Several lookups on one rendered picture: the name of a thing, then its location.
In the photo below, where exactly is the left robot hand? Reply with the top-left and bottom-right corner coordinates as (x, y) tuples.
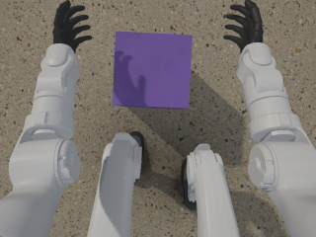
(52, 0), (92, 54)

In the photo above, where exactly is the right robot foot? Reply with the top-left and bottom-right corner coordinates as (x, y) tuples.
(181, 158), (198, 210)

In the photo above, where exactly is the robot right forearm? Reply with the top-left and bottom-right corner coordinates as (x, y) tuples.
(236, 42), (316, 151)

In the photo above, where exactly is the robot left forearm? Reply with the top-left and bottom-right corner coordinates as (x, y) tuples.
(9, 43), (80, 185)

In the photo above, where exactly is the robot left upper arm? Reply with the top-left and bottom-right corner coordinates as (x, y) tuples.
(0, 138), (81, 237)

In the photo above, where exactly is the robot right upper arm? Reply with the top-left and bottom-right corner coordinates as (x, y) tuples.
(247, 141), (316, 237)

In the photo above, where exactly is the right robot thigh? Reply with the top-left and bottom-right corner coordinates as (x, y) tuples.
(187, 149), (240, 237)

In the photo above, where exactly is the right robot hand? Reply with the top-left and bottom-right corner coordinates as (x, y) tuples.
(223, 0), (264, 53)

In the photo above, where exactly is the carton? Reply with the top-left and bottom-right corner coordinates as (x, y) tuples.
(113, 31), (193, 110)

